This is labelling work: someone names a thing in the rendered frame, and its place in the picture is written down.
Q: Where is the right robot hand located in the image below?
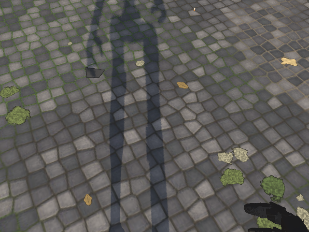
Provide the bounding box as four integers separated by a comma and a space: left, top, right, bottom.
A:
244, 201, 309, 232

